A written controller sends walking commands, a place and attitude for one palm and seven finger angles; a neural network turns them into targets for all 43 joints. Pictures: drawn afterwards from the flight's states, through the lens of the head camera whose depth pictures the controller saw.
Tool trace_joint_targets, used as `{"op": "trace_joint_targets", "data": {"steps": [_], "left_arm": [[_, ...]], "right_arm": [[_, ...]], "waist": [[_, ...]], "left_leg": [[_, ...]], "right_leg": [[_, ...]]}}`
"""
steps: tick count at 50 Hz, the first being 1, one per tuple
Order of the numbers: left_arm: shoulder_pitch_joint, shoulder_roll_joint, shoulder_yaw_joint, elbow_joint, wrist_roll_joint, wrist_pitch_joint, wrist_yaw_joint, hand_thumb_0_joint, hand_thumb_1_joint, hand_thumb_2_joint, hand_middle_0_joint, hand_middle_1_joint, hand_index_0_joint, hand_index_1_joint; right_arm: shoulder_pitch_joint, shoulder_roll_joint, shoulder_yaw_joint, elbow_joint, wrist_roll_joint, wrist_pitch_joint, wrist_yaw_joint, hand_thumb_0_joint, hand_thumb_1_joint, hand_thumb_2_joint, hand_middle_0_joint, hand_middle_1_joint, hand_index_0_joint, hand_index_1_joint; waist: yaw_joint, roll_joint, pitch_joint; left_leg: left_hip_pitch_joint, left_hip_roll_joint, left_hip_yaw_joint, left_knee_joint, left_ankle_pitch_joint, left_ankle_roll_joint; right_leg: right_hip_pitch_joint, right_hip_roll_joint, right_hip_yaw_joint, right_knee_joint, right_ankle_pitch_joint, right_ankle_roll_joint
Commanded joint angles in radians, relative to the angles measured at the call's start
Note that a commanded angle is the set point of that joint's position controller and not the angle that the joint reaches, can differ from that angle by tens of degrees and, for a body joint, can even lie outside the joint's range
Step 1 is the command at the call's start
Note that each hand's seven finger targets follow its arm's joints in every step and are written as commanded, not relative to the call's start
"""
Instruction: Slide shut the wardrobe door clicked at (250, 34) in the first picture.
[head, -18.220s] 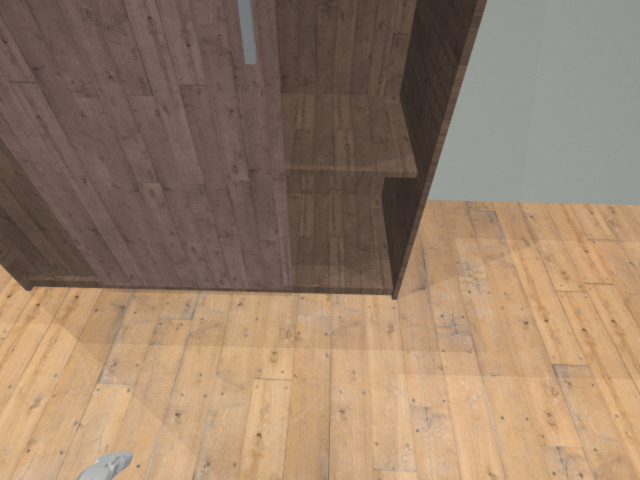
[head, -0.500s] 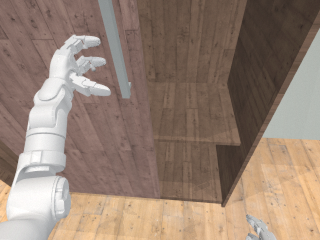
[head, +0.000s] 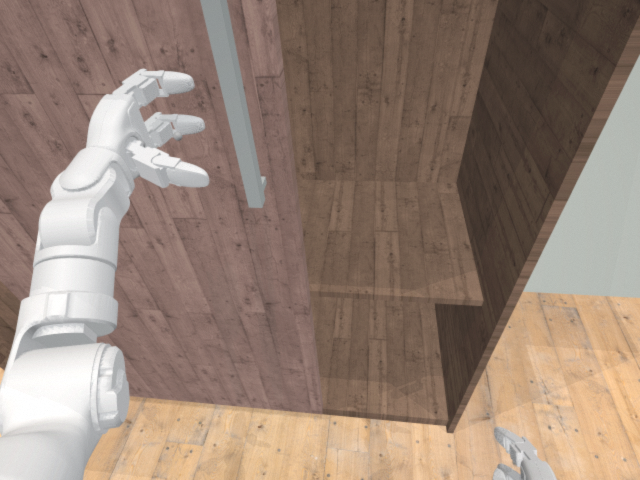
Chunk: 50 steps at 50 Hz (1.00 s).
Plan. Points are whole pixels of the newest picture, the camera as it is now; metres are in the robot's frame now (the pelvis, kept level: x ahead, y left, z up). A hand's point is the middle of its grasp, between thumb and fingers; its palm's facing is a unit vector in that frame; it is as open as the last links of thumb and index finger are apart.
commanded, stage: move the hooked fingers beside the handle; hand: left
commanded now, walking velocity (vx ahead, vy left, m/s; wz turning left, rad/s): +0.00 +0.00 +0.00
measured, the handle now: (242, 109) +0.48 +0.10 +0.27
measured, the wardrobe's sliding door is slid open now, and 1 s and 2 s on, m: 0.37 0.37 0.37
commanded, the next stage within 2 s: feel for the door with the fingertips in 1.12 s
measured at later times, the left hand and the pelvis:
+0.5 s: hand (190, 167) +0.42 +0.17 +0.22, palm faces -0.04 -1.00 -0.03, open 14.0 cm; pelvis +0.00 +0.00 +0.00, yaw +0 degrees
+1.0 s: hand (188, 133) +0.41 +0.15 +0.27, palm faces -0.04 -1.00 -0.03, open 14.0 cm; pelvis -0.01 +0.00 +0.00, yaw +0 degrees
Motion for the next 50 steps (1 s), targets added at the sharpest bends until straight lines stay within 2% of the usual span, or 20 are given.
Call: {"op": "trace_joint_targets", "data": {"steps": [1, 4, 6, 9, 11, 14, 17, 18, 21, 24, 25, 27, 29, 33, 35, 37, 38, 43, 46, 50], "left_arm": [[-0.334, 0.120, -0.017, -0.035, -0.036, 0.038, -0.041, 0.000, -0.500, 0.300, -0.300, -1.200, -0.300, -1.200], [-0.530, 0.177, 0.018, -0.270, -0.052, -0.077, -0.021, 0.000, -0.500, 0.300, -0.300, -1.200, -0.300, -1.200], [-0.672, 0.207, 0.040, -0.423, -0.041, -0.162, 0.003, 0.000, -0.500, 0.300, -0.300, -1.200, -0.300, -1.200], [-0.708, 0.221, 0.056, -0.483, -0.029, -0.220, 0.039, 0.000, -0.500, 0.300, -0.300, -1.200, -0.300, -1.200], [-0.588, 0.250, 0.117, -0.358, -0.016, -0.186, 0.053, 0.000, -0.500, 0.300, -0.300, -1.200, -0.300, -1.200], [-0.373, 0.234, 0.111, -0.056, 0.004, -0.070, 0.047, 0.000, -0.500, 0.300, -0.300, -1.200, -0.300, -1.200], [-0.253, 0.196, 0.051, 0.090, 0.008, 0.032, 0.009, 0.000, -0.500, 0.300, -0.300, -1.200, -0.300, -1.200], [-0.283, 0.176, 0.023, 0.081, 0.004, 0.038, -0.004, 0.000, -0.500, 0.300, -0.300, -1.200, -0.300, -1.200], [-0.414, 0.188, 0.037, -0.101, -0.023, -0.037, -0.018, 0.000, -0.500, 0.300, -0.300, -1.200, -0.300, -1.200], [-0.582, 0.270, 0.094, -0.383, -0.041, -0.172, -0.011, 0.000, -0.500, 0.300, -0.300, -1.200, -0.300, -1.200], [-0.650, 0.322, 0.137, -0.471, -0.032, -0.209, -0.004, 0.000, -0.500, 0.300, -0.300, -1.200, -0.300, -1.200], [-0.653, 0.278, 0.113, -0.540, -0.021, -0.237, 0.007, 0.000, -0.500, 0.300, -0.300, -1.200, -0.300, -1.200], [-0.538, 0.231, 0.085, -0.477, -0.015, -0.206, 0.014, 0.000, -0.500, 0.300, -0.300, -1.200, -0.300, -1.200], [-0.319, 0.119, 0.010, -0.097, -0.023, -0.021, -0.001, 0.000, -0.500, 0.300, -0.300, -1.200, -0.300, -1.200], [-0.287, 0.105, -0.019, 0.020, -0.022, 0.047, -0.008, 0.000, -0.500, 0.300, -0.300, -1.200, -0.300, -1.200], [-0.356, 0.129, -0.008, 0.009, -0.020, 0.053, 0.000, 0.000, -0.500, 0.300, -0.300, -1.200, -0.300, -1.200], [-0.421, 0.127, -0.014, -0.056, -0.021, 0.027, 0.007, 0.000, -0.500, 0.300, -0.300, -1.200, -0.300, -1.200], [-0.682, 0.267, 0.114, -0.462, -0.024, -0.204, 0.052, 0.000, -0.500, 0.300, -0.300, -1.200, -0.300, -1.200], [-0.622, 0.270, 0.125, -0.410, -0.008, -0.227, 0.059, 0.000, -0.500, 0.300, -0.300, -1.200, -0.300, -1.200], [-0.391, 0.154, 0.019, -0.042, 0.017, -0.063, 0.028, 0.000, -0.500, 0.300, -0.300, -1.200, -0.300, -1.200]], "right_arm": [[-0.074, -0.139, -0.054, -0.135, 0.011, -0.038, -0.009, 0.000, -0.900, -0.900, 0.200, 0.300, 0.200, 0.300], [-0.099, -0.125, -0.050, -0.149, 0.001, -0.058, -0.014, 0.000, -0.900, -0.900, 0.200, 0.300, 0.200, 0.300], [-0.107, -0.115, -0.047, -0.152, -0.008, -0.081, -0.015, 0.000, -0.900, -0.900, 0.200, 0.300, 0.200, 0.300], [-0.092, -0.111, -0.046, -0.124, -0.019, -0.098, -0.012, 0.000, -0.900, -0.900, 0.200, 0.300, 0.200, 0.300], [-0.085, -0.115, -0.046, -0.112, -0.022, -0.096, -0.010, 0.000, -0.900, -0.900, 0.200, 0.300, 0.200, 0.300], [-0.056, -0.127, -0.049, -0.087, -0.016, -0.061, -0.009, 0.000, -0.900, -0.900, 0.200, 0.300, 0.200, 0.300], [-0.052, -0.140, -0.046, -0.119, 0.002, -0.027, -0.008, 0.000, -0.900, -0.900, 0.200, 0.300, 0.200, 0.300], [-0.051, -0.142, -0.047, -0.128, 0.006, -0.021, -0.009, 0.000, -0.900, -0.900, 0.200, 0.300, 0.200, 0.300], [-0.064, -0.135, -0.056, -0.159, 0.000, -0.038, -0.009, 0.000, -0.900, -0.900, 0.200, 0.300, 0.200, 0.300], [-0.087, -0.121, -0.052, -0.172, -0.009, -0.066, -0.015, 0.000, -0.900, -0.900, 0.200, 0.300, 0.200, 0.300], [-0.084, -0.124, -0.052, -0.170, -0.014, -0.078, -0.014, 0.000, -0.900, -0.900, 0.200, 0.300, 0.200, 0.300], [-0.082, -0.114, -0.051, -0.162, -0.017, -0.094, -0.011, 0.000, -0.900, -0.900, 0.200, 0.300, 0.200, 0.300], [-0.073, -0.114, -0.054, -0.143, -0.019, -0.096, -0.006, 0.000, -0.900, -0.900, 0.200, 0.300, 0.200, 0.300], [-0.066, -0.130, -0.055, -0.106, 0.002, -0.069, -0.007, 0.000, -0.900, -0.900, 0.200, 0.300, 0.200, 0.300], [-0.060, -0.142, -0.054, -0.102, 0.011, -0.048, -0.007, 0.000, -0.900, -0.900, 0.200, 0.300, 0.200, 0.300], [-0.061, -0.142, -0.053, -0.113, 0.008, -0.044, -0.009, 0.000, -0.900, -0.900, 0.200, 0.300, 0.200, 0.300], [-0.064, -0.139, -0.054, -0.122, 0.003, -0.047, -0.009, 0.000, -0.900, -0.900, 0.200, 0.300, 0.200, 0.300], [-0.095, -0.112, -0.049, -0.157, -0.021, -0.092, -0.009, 0.000, -0.900, -0.900, 0.200, 0.300, 0.200, 0.300], [-0.088, -0.109, -0.045, -0.133, -0.025, -0.097, -0.007, 0.000, -0.900, -0.900, 0.200, 0.300, 0.200, 0.300], [-0.059, -0.118, -0.045, -0.104, -0.004, -0.061, -0.006, 0.000, -0.900, -0.900, 0.200, 0.300, 0.200, 0.300]], "waist": [[-0.017, -0.142, -0.126], [-0.019, -0.116, -0.239], [-0.023, -0.034, -0.343], [-0.024, 0.017, -0.416], [-0.003, 0.009, -0.382], [0.014, -0.106, -0.208], [0.015, -0.165, -0.099], [0.004, -0.170, -0.096], [-0.004, -0.148, -0.206], [-0.006, -0.088, -0.338], [-0.003, -0.020, -0.408], [-0.011, 0.075, -0.458], [-0.006, 0.075, -0.411], [-0.011, -0.093, -0.125], [-0.011, -0.144, -0.048], [-0.013, -0.146, -0.071], [-0.017, -0.128, -0.127], [-0.001, -0.034, -0.442], [-0.002, -0.025, -0.407], [-0.009, -0.048, -0.125]], "left_leg": [[0.202, -0.021, -0.042, 0.005, 0.157, 0.057], [0.266, -0.023, -0.047, 0.011, 0.207, 0.064], [0.365, -0.021, -0.056, 0.015, 0.259, 0.067], [0.462, -0.006, -0.073, 0.017, 0.309, 0.059], [0.428, -0.007, -0.071, 0.010, 0.305, 0.054], [0.242, -0.011, -0.048, -0.010, 0.218, 0.050], [0.149, -0.016, -0.035, -0.018, 0.166, 0.053], [0.146, -0.016, -0.034, -0.018, 0.155, 0.053], [0.218, -0.018, -0.038, -0.004, 0.197, 0.061], [0.316, -0.014, -0.041, 0.007, 0.273, 0.070], [0.378, -0.015, -0.049, 0.010, 0.305, 0.069], [0.488, -0.009, -0.062, 0.018, 0.370, 0.062], [0.468, -0.003, -0.067, 0.021, 0.372, 0.055], [0.245, -0.008, -0.054, -0.011, 0.164, 0.051], [0.171, -0.011, -0.049, -0.022, 0.092, 0.050], [0.173, -0.012, -0.053, -0.019, 0.088, 0.053], [0.200, -0.013, -0.057, -0.015, 0.118, 0.054], [0.414, -0.009, -0.069, 0.003, 0.294, 0.060], [0.421, -0.002, -0.067, 0.005, 0.309, 0.059], [0.239, -0.008, -0.045, -0.016, 0.161, 0.049]], "right_leg": [[-0.194, -0.018, 0.031, -0.082, 0.439, 0.030], [-0.143, -0.022, 0.037, -0.073, 0.457, 0.022], [-0.135, -0.014, 0.040, -0.057, 0.463, 0.014], [-0.142, -0.009, 0.029, -0.044, 0.441, 0.007], [-0.131, -0.007, 0.028, -0.042, 0.451, 0.006], [-0.115, -0.016, 0.022, -0.065, 0.446, 0.015], [-0.148, -0.022, 0.027, -0.078, 0.451, 0.030], [-0.158, -0.024, 0.027, -0.082, 0.443, 0.032], [-0.133, -0.019, 0.031, -0.075, 0.467, 0.026], [-0.076, -0.019, 0.040, -0.063, 0.504, 0.019], [-0.075, -0.013, 0.043, -0.054, 0.511, 0.015], [-0.113, -0.006, 0.032, -0.040, 0.502, 0.006], [-0.124, -0.006, 0.019, -0.043, 0.480, 0.003], [-0.204, -0.004, 0.015, -0.083, 0.384, 0.021], [-0.226, -0.009, 0.016, -0.097, 0.326, 0.026], [-0.234, -0.014, 0.022, -0.096, 0.306, 0.025], [-0.219, -0.014, 0.024, -0.086, 0.330, 0.022], [-0.095, -0.011, 0.038, -0.042, 0.446, 0.010], [-0.103, -0.008, 0.034, -0.043, 0.455, 0.010], [-0.185, -0.010, 0.027, -0.085, 0.384, 0.018]]}}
